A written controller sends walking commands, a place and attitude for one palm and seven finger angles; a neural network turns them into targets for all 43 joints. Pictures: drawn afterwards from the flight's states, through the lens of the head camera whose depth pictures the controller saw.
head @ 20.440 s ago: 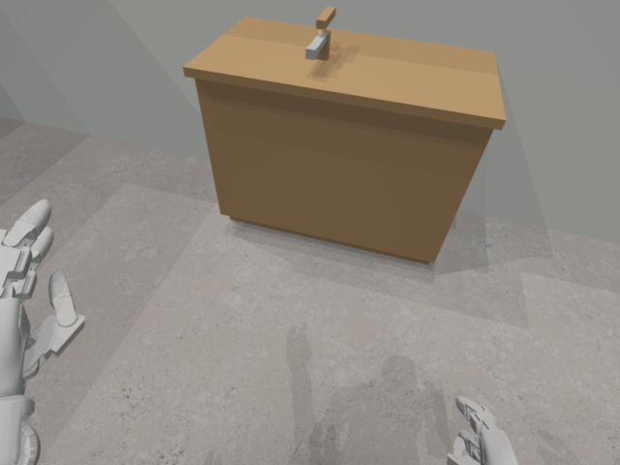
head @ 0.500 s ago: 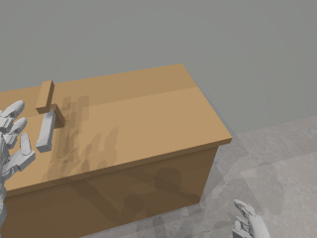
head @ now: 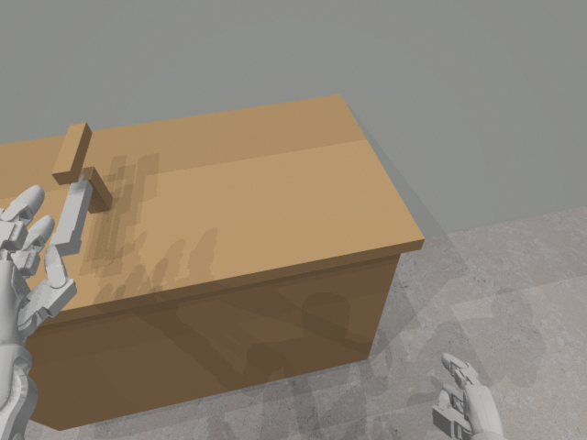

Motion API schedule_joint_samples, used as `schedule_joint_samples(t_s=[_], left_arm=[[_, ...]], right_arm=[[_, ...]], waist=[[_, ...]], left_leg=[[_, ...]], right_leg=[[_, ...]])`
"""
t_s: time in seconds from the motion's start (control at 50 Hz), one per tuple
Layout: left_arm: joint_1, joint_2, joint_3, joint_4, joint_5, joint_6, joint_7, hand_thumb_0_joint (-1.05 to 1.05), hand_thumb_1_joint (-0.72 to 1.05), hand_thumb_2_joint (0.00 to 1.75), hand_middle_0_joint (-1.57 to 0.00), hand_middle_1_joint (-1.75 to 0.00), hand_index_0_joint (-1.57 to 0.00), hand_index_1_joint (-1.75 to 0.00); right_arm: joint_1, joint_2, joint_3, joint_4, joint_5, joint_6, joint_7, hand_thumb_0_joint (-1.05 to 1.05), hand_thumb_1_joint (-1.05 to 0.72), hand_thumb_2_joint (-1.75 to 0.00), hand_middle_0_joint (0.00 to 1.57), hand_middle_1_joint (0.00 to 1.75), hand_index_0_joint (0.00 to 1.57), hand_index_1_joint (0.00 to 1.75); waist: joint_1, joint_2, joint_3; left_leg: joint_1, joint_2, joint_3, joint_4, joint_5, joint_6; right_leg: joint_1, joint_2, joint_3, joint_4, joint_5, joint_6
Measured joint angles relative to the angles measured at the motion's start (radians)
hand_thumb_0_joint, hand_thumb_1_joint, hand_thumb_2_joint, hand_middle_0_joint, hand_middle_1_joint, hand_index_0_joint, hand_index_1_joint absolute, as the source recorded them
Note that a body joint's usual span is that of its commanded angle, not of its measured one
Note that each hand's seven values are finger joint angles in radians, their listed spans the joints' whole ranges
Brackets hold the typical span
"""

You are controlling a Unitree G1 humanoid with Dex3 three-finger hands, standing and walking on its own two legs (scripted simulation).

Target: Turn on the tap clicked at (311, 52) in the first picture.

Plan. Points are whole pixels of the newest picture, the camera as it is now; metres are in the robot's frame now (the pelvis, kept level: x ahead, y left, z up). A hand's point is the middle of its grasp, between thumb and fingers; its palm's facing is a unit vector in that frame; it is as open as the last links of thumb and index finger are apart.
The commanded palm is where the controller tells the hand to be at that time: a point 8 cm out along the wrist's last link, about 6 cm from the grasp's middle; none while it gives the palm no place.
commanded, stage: turn the palm inward beside the body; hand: left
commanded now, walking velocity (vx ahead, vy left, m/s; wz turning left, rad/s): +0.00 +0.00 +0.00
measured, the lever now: (66, 243) +0.35 +0.38 +0.07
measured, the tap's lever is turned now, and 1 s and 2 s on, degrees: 0 0 0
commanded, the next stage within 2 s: reach beside the lever's end, fingers flat in 1.46 s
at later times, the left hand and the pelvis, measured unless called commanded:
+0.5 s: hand (47, 305) +0.22 +0.29 +0.14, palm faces +0.44 -0.87 -0.21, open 7.4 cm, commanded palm +0.16 +0.32 +0.16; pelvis +0.03 +0.04 +0.00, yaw +1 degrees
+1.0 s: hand (63, 350) +0.18 +0.25 +0.13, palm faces +0.47 -0.87 -0.15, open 7.4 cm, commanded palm +0.12 +0.29 +0.15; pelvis +0.00 +0.02 +0.00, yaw +2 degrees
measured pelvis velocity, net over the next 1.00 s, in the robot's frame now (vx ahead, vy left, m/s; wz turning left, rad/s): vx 0.00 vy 0.02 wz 0.03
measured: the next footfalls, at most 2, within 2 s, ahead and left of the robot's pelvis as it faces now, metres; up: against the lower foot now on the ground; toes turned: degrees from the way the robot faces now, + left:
none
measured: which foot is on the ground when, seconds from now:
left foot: down 0.00-1.00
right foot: down 0.00-1.00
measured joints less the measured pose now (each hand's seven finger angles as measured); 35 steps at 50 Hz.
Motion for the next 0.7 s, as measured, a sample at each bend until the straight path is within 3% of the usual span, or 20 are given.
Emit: schedule_joint_samples(t_s=[0.06,0.14,0.26,0.36,0.54,0.7], left_arm=[[0.074,-0.019,0.015,-0.058,-0.011,-0.027,0.018,0.01,0.89,0.90,-0.21,-0.30,-0.21,-0.30],[0.126,-0.044,0.015,-0.065,-0.008,-0.003,0.026,0.01,0.89,0.90,-0.21,-0.30,-0.21,-0.30],[0.167,-0.090,-0.057,-0.095,0.007,-0.028,0.014,0.02,0.90,0.90,-0.20,-0.30,-0.20,-0.30],[0.186,-0.088,-0.097,-0.142,0.017,-0.058,0.011,0.02,0.89,0.90,-0.20,-0.30,-0.20,-0.30],[0.178,-0.111,-0.084,-0.133,-0.010,0.059,0.036,0.01,0.89,0.90,-0.20,-0.30,-0.20,-0.30],[0.200,-0.129,-0.138,-0.164,0.007,0.044,0.055,0.02,0.90,0.90,-0.20,-0.30,-0.20,-0.30]], right_arm=[[0.038,-0.004,-0.004,-0.004,0.002,-0.007,0.005,0.01,-0.90,-0.90,0.20,0.30,0.20,0.30],[0.076,-0.025,-0.005,-0.013,0.003,-0.025,-0.001,0.01,-0.90,-0.90,0.20,0.30,0.20,0.30],[0.097,-0.032,0.001,-0.033,-0.009,-0.083,-0.013,0.01,-0.90,-0.90,0.20,0.30,0.20,0.30],[0.092,-0.006,0.012,-0.049,-0.013,-0.103,-0.005,0.01,-0.90,-0.90,0.20,0.30,0.20,0.30],[0.076,0.010,0.036,-0.070,-0.004,-0.071,-0.010,0.01,-0.90,-0.90,0.20,0.30,0.20,0.30],[0.077,0.007,0.047,-0.061,-0.011,-0.075,-0.014,0.01,-0.90,-0.90,0.20,0.30,0.20,0.30]], waist=[[0.008,-0.010,-0.024],[0.021,-0.004,-0.037],[0.031,-0.004,-0.043],[0.032,-0.012,-0.060],[0.041,-0.002,-0.057],[0.048,-0.008,-0.042]], left_leg=[[-0.002,-0.003,0.002,0.004,-0.017,0.008],[0.003,-0.014,-0.004,0.013,-0.037,0.023],[0.009,-0.036,-0.006,0.022,-0.053,0.042],[0.016,-0.041,0.001,0.022,-0.060,0.048],[0.034,-0.045,0.004,0.007,-0.045,0.056],[0.033,-0.048,0.000,0.013,-0.030,0.054]], right_leg=[[-0.003,-0.002,0.002,0.006,-0.014,-0.007],[0.007,-0.013,-0.002,0.012,-0.033,0.001],[0.014,-0.035,-0.002,0.029,-0.057,0.021],[0.018,-0.040,0.006,0.031,-0.062,0.030],[0.042,-0.043,0.009,0.004,-0.040,0.038],[0.044,-0.046,0.004,0.007,-0.026,0.035]])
